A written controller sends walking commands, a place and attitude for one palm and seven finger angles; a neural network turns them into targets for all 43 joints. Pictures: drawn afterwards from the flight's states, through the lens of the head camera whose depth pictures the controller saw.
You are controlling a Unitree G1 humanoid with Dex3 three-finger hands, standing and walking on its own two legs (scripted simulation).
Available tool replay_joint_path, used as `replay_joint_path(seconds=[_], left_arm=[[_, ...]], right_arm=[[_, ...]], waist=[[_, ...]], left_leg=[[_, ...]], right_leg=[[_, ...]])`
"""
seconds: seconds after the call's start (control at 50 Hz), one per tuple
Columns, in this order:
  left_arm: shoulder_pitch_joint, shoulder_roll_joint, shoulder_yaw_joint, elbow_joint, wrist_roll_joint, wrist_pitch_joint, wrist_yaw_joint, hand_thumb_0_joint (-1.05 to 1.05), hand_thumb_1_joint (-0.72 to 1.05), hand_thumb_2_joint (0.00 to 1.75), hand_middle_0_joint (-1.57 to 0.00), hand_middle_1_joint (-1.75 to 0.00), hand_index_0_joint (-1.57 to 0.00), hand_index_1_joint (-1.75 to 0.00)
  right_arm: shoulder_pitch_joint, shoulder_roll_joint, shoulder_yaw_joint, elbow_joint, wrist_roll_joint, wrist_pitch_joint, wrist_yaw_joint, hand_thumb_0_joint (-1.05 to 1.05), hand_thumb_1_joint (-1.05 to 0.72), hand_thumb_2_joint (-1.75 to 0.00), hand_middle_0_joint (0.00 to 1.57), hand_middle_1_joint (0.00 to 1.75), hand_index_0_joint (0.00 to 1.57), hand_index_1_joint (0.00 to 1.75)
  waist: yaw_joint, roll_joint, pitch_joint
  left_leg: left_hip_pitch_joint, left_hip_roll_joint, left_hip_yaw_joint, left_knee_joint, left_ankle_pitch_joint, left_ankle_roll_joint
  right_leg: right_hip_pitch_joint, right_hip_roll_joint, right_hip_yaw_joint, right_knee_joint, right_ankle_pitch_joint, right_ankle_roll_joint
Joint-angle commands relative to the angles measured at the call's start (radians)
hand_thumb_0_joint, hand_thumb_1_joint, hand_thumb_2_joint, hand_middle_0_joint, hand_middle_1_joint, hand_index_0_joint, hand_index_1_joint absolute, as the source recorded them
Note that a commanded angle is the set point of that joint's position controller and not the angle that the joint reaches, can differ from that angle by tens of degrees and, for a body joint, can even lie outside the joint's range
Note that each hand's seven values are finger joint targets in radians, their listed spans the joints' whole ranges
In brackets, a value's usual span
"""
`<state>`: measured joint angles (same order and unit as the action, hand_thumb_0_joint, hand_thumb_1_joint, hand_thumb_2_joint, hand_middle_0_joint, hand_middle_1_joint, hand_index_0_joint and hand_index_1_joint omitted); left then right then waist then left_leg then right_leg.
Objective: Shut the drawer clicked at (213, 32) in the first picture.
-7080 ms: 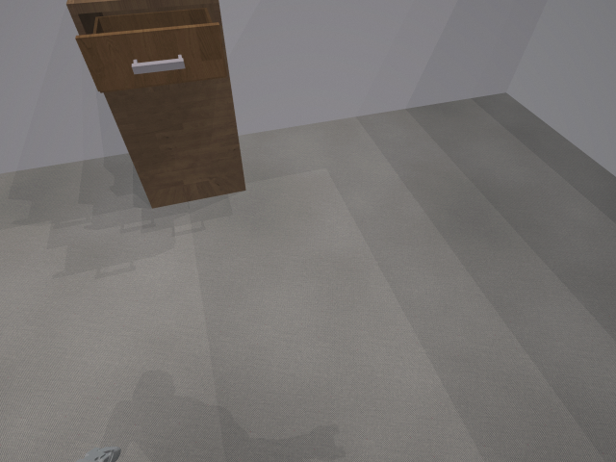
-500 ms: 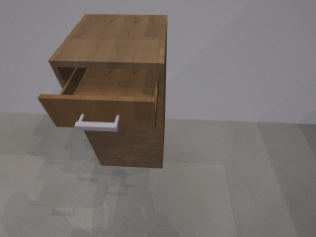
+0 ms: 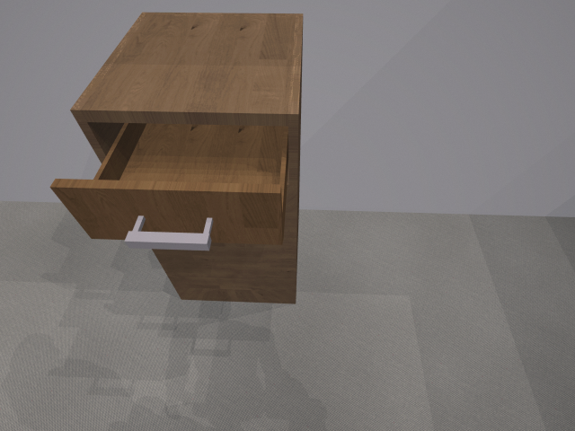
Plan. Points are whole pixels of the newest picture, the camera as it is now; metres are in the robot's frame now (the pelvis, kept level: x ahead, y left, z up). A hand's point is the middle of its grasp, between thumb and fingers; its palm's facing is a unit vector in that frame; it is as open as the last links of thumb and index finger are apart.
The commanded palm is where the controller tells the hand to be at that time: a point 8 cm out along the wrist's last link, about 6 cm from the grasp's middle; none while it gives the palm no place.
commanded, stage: come to a stop and stand still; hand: left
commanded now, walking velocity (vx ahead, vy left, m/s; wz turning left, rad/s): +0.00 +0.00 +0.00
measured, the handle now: (171, 231) +0.43 +0.24 -0.03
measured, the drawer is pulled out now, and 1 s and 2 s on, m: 0.17 0.17 0.17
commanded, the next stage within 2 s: look again from close up in 0.80 s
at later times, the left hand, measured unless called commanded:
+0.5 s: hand out of the picture -0.04 +0.15 -0.17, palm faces +0.02 -0.98 -0.21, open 7.3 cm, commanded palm none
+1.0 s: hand out of the picture -0.09 +0.11 -0.17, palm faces +0.03 -0.99 -0.16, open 7.4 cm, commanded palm none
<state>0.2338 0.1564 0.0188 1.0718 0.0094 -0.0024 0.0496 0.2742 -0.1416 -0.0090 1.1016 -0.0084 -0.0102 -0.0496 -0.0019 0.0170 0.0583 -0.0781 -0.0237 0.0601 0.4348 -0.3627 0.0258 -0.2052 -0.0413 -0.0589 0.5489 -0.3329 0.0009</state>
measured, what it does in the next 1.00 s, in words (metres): shifts its weight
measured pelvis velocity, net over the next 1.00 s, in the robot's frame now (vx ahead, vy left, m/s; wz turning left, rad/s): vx -0.07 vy -0.04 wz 0.01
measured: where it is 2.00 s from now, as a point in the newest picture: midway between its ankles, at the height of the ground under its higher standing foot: outside the picture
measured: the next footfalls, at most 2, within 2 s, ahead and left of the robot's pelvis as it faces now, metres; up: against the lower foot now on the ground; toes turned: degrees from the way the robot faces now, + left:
none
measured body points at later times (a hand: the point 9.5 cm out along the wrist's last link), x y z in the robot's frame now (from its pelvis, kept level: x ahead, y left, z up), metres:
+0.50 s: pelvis -0.05 -0.03 +0.01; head -0.04 -0.03 +0.46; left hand -0.04 +0.20 -0.15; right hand -0.05 -0.24 -0.16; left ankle -0.08 +0.10 -0.74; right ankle -0.04 -0.12 -0.74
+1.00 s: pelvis -0.07 -0.04 +0.00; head -0.05 -0.04 +0.45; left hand -0.09 +0.16 -0.16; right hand -0.08 -0.24 -0.16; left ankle -0.09 +0.10 -0.73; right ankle -0.04 -0.12 -0.74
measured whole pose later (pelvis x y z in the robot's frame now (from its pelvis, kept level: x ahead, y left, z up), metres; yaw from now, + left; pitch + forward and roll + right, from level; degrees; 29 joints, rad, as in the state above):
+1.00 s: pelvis -0.07 -0.04 +0.00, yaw +1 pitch -2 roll -1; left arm 0.33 0.09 -0.02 1.13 0.01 -0.04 0.05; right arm 0.31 -0.12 0.01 1.10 -0.01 -0.01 -0.02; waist -0.01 0.02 0.05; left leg -0.19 0.05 0.03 0.51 -0.30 -0.03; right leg -0.24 0.03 -0.10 0.47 -0.21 -0.06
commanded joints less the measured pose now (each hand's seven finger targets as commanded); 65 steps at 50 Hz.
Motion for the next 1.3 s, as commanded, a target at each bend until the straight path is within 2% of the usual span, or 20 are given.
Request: replay_joint_path(seconds=[0.0, 0.08, 0.18, 0.34, 0.5, 0.58, 0.8, 0.86, 0.88, 0.9, 0.92, 0.94, 0.98, 1.0, 1.02, 1.08, 1.14, 1.18, 1.22, 1.28], left_arm=[[0.082, 0.098, 0.024, -0.043, -0.002, -0.007, 0.008, 0.00, 0.90, 0.90, -0.20, -0.30, -0.20, -0.30], [0.061, 0.104, 0.019, -0.047, -0.001, -0.007, 0.003, 0.00, 0.90, 0.90, -0.20, -0.30, -0.20, -0.30], [0.037, 0.101, 0.008, -0.037, 0.000, -0.008, -0.005, 0.00, 0.90, 0.90, -0.20, -0.30, -0.20, -0.30], [0.052, 0.099, -0.001, -0.015, -0.001, -0.017, -0.013, 0.00, 0.90, 0.90, -0.20, -0.30, -0.20, -0.30], [0.096, 0.089, -0.007, 0.006, -0.001, -0.023, -0.016, 0.00, 0.90, 0.90, -0.20, -0.30, -0.20, -0.30], [0.119, 0.081, -0.008, 0.017, -0.003, -0.027, -0.016, 0.00, 0.90, 0.90, -0.20, -0.30, -0.20, -0.30], [0.171, 0.049, -0.009, 0.035, -0.002, -0.031, -0.013, 0.00, 0.90, 0.90, -0.20, -0.30, -0.20, -0.30], [0.174, 0.044, -0.008, 0.039, -0.003, -0.030, -0.013, 0.00, 0.90, 0.90, -0.20, -0.30, -0.20, -0.30], [0.238, 0.088, -0.007, 0.072, 0.011, -0.057, 0.025, 0.00, 0.90, 0.90, -0.20, -0.30, -0.20, -0.30], [0.215, 0.134, -0.005, 0.059, 0.006, -0.062, 0.020, 0.00, 0.90, 0.90, -0.20, -0.30, -0.20, -0.30], [0.213, 0.104, -0.002, 0.038, 0.001, -0.059, 0.018, 0.00, 0.90, 0.90, -0.20, -0.30, -0.20, -0.30], [0.177, 0.083, -0.007, 0.028, 0.000, -0.054, 0.014, 0.00, 0.90, 0.90, -0.20, -0.30, -0.20, -0.30], [0.144, 0.065, -0.010, 0.018, 0.001, -0.043, 0.004, 0.00, 0.90, 0.90, -0.20, -0.30, -0.20, -0.30], [0.121, 0.059, -0.010, 0.014, 0.004, -0.033, 0.001, 0.00, 0.90, 0.90, -0.20, -0.30, -0.20, -0.30], [0.122, 0.055, -0.012, 0.010, 0.005, -0.030, -0.002, 0.00, 0.90, 0.90, -0.20, -0.30, -0.20, -0.30], [0.127, 0.055, -0.010, 0.007, 0.005, -0.025, -0.006, 0.00, 0.90, 0.90, -0.20, -0.30, -0.20, -0.30], [0.129, 0.059, -0.010, 0.000, 0.003, -0.024, -0.010, 0.00, 0.90, 0.90, -0.20, -0.30, -0.20, -0.30], [0.130, 0.058, -0.010, -0.003, 0.003, -0.022, -0.013, 0.00, 0.90, 0.90, -0.20, -0.30, -0.20, -0.30], [0.134, 0.056, -0.010, -0.007, 0.004, -0.020, -0.014, 0.00, 0.90, 0.90, -0.20, -0.30, -0.20, -0.30], [0.139, 0.057, -0.009, -0.012, 0.003, -0.021, -0.015, 0.00, 0.90, 0.90, -0.20, -0.30, -0.20, -0.30]], right_arm=[[0.093, -0.089, -0.020, -0.023, -0.003, -0.013, -0.007, 0.00, -0.90, -0.90, 0.20, 0.30, 0.20, 0.30], [0.064, -0.093, -0.016, -0.024, -0.004, -0.012, -0.002, 0.00, -0.90, -0.90, 0.20, 0.30, 0.20, 0.30], [0.040, -0.087, -0.005, -0.005, -0.005, -0.014, 0.005, 0.00, -0.90, -0.90, 0.20, 0.30, 0.20, 0.30], [0.050, -0.085, 0.008, 0.019, -0.005, -0.014, 0.013, 0.00, -0.90, -0.90, 0.20, 0.30, 0.20, 0.30], [0.079, -0.069, 0.013, 0.036, -0.004, -0.010, 0.017, 0.00, -0.90, -0.90, 0.20, 0.30, 0.20, 0.30], [0.106, -0.060, 0.016, 0.043, -0.003, -0.011, 0.017, 0.00, -0.90, -0.90, 0.20, 0.30, 0.20, 0.30], [0.151, -0.025, 0.016, 0.056, -0.004, -0.010, 0.014, 0.00, -0.90, -0.90, 0.20, 0.30, 0.20, 0.30], [0.160, -0.019, 0.018, 0.058, -0.005, -0.012, 0.013, 0.00, -0.90, -0.90, 0.20, 0.30, 0.20, 0.30], [-0.009, -0.080, 0.005, -0.015, 0.003, -0.027, 0.025, 0.00, -0.90, -0.90, 0.20, 0.30, 0.20, 0.30], [0.035, -0.054, 0.008, -0.068, 0.010, -0.018, 0.022, 0.00, -0.90, -0.90, 0.20, 0.30, 0.20, 0.30], [0.127, -0.015, 0.005, -0.064, 0.004, -0.019, 0.019, 0.00, -0.90, -0.90, 0.20, 0.30, 0.20, 0.30], [0.152, -0.022, 0.003, -0.054, 0.001, -0.020, 0.017, 0.00, -0.90, -0.90, 0.20, 0.30, 0.20, 0.30], [0.136, -0.028, 0.001, -0.042, -0.003, -0.007, 0.017, 0.00, -0.90, -0.90, 0.20, 0.30, 0.20, 0.30], [0.136, -0.033, 0.003, -0.046, -0.008, -0.005, 0.021, 0.00, -0.90, -0.90, 0.20, 0.30, 0.20, 0.30], [0.130, -0.036, 0.005, -0.050, -0.010, -0.005, 0.023, 0.00, -0.90, -0.90, 0.20, 0.30, 0.20, 0.30], [0.137, -0.055, 0.005, -0.059, -0.012, -0.005, 0.025, 0.00, -0.90, -0.90, 0.20, 0.30, 0.20, 0.30], [0.135, -0.066, 0.006, -0.061, -0.013, -0.011, 0.023, 0.00, -0.90, -0.90, 0.20, 0.30, 0.20, 0.30], [0.135, -0.075, 0.007, -0.063, -0.013, -0.013, 0.023, 0.00, -0.90, -0.90, 0.20, 0.30, 0.20, 0.30], [0.130, -0.080, 0.007, -0.064, -0.012, -0.015, 0.022, 0.00, -0.90, -0.90, 0.20, 0.30, 0.20, 0.30], [0.132, -0.083, 0.008, -0.060, -0.012, -0.016, 0.022, 0.00, -0.90, -0.90, 0.20, 0.30, 0.20, 0.30]], waist=[[0.008, -0.017, -0.103], [0.008, -0.025, -0.103], [0.009, -0.023, -0.030], [0.007, -0.018, 0.023], [0.005, -0.023, 0.050], [0.003, -0.028, 0.036], [0.004, -0.033, 0.044], [0.006, -0.007, 0.050], [0.060, 0.003, 0.069], [-0.010, -0.032, 0.004], [-0.026, -0.069, -0.167], [-0.034, -0.059, -0.216], [-0.024, -0.035, -0.077], [-0.026, -0.001, 0.012], [-0.017, -0.003, 0.067], [-0.012, -0.030, 0.091], [-0.005, 0.010, 0.065], [-0.001, -0.007, 0.070], [0.004, 0.008, 0.071], [0.003, -0.019, 0.058]], left_leg=[[0.005, 0.143, -0.072, 0.000, 0.756, 0.008], [-0.013, 0.137, -0.077, -0.021, 0.606, 0.005], [-0.054, 0.135, -0.084, -0.083, 0.403, 0.002], [-0.090, 0.125, -0.086, -0.128, 0.220, -0.005], [-0.103, 0.118, -0.082, -0.137, 0.151, -0.007], [-0.112, 0.110, -0.077, -0.128, 0.136, -0.009], [-0.130, 0.106, -0.073, -0.107, 0.132, -0.012], [-0.145, 0.105, -0.074, -0.109, 0.140, -0.012], [-0.226, 0.109, -0.017, 0.109, 0.121, -0.047], [-0.205, 0.090, -0.026, 0.108, 0.093, -0.037], [-0.144, 0.083, -0.028, 0.107, 0.043, -0.019], [-0.117, 0.082, -0.035, 0.080, 0.101, -0.015], [-0.129, 0.090, -0.050, 0.048, 0.103, -0.015], [-0.155, 0.101, -0.070, 0.016, 0.116, -0.007], [-0.196, 0.106, -0.087, -0.007, 0.111, -0.001], [-0.257, 0.102, -0.110, -0.051, 0.042, 0.010], [-0.267, 0.107, -0.124, -0.085, 0.032, 0.012], [-0.285, 0.110, -0.133, -0.106, 0.004, 0.014], [-0.302, 0.117, -0.147, -0.130, -0.016, 0.017], [-0.299, 0.112, -0.142, -0.128, -0.008, 0.016]], right_leg=[[0.084, -0.089, 0.070, 0.010, 0.617, -0.045], [0.091, -0.097, 0.084, -0.028, 0.572, -0.049], [0.068, -0.087, 0.096, -0.108, 0.409, -0.048], [0.047, -0.080, 0.114, -0.198, 0.260, -0.050], [0.019, -0.070, 0.122, -0.250, 0.132, -0.050], [0.021, -0.073, 0.126, -0.260, 0.095, -0.051], [0.007, -0.069, 0.124, -0.264, 0.071, -0.055], [0.006, -0.069, 0.122, -0.255, 0.079, -0.058], [0.009, -0.136, 0.172, -0.200, 0.594, -0.004], [0.077, -0.197, 0.170, -0.171, 0.865, -0.024], [0.138, -0.197, 0.161, -0.127, 0.776, -0.052], [0.150, -0.171, 0.125, -0.110, 0.677, -0.077], [0.000, -0.129, 0.129, -0.182, 0.241, -0.075], [-0.070, -0.101, 0.109, -0.189, 0.088, -0.071], [-0.099, -0.081, 0.106, -0.195, 0.014, -0.062], [-0.089, -0.064, 0.115, -0.195, -0.051, -0.054], [-0.045, -0.059, 0.104, -0.178, -0.003, -0.050], [-0.031, -0.057, 0.096, -0.171, 0.007, -0.047], [-0.011, -0.054, 0.087, -0.162, 0.038, -0.044], [0.001, -0.059, 0.091, -0.165, 0.046, -0.043]])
